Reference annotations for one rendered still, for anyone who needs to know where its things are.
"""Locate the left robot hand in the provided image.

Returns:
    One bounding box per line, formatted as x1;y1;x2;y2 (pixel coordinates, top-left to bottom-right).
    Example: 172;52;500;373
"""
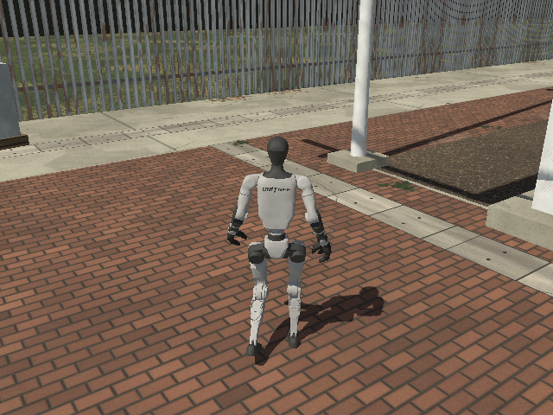
227;231;247;246

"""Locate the right robot upper arm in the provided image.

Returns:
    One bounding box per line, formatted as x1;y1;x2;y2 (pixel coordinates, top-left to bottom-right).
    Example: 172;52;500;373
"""
295;175;319;224

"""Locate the robot left forearm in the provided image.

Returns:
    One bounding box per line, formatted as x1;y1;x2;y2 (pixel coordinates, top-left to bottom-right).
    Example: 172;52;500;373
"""
228;207;243;235

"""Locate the left robot shin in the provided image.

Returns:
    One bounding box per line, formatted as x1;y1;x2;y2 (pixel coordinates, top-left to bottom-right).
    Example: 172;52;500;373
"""
250;285;265;346

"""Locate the left robot upper arm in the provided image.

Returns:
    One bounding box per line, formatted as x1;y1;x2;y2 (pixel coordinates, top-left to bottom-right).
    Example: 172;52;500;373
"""
234;174;259;220

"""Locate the robot torso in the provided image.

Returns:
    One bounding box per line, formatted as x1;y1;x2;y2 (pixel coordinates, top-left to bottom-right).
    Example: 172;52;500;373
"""
257;170;297;259

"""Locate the right robot hand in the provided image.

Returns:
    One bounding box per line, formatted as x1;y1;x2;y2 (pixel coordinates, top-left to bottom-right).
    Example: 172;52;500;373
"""
312;242;331;263

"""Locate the robot right forearm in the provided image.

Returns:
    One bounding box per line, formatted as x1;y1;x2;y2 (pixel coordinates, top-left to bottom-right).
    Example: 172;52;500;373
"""
310;210;329;246

